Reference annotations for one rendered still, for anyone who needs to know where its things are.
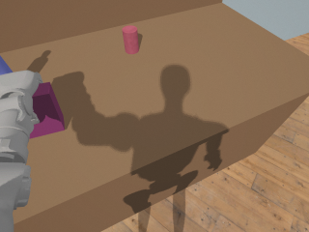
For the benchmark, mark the sponge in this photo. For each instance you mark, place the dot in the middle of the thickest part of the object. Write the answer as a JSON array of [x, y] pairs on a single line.
[[48, 111]]

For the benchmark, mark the table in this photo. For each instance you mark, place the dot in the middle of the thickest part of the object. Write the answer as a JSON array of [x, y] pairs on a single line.
[[207, 88]]

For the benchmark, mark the robot left upper arm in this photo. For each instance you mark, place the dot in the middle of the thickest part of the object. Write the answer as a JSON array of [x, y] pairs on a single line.
[[15, 187]]

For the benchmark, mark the left robot hand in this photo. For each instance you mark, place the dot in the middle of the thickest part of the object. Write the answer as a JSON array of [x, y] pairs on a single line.
[[27, 81]]

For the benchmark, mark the left robot forearm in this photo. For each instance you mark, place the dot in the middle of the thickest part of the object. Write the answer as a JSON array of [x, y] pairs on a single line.
[[16, 109]]

